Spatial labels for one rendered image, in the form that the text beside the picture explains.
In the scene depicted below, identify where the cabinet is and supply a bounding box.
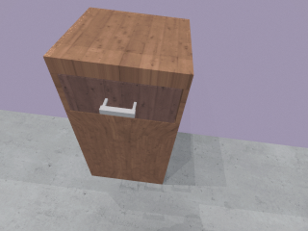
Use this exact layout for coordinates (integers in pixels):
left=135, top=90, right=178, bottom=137
left=43, top=7, right=194, bottom=185

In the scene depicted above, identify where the drawer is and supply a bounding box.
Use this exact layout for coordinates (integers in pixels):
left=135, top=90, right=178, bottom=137
left=57, top=73, right=182, bottom=123

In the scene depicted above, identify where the handle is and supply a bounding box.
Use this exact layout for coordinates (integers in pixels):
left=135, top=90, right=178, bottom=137
left=99, top=98, right=137, bottom=118

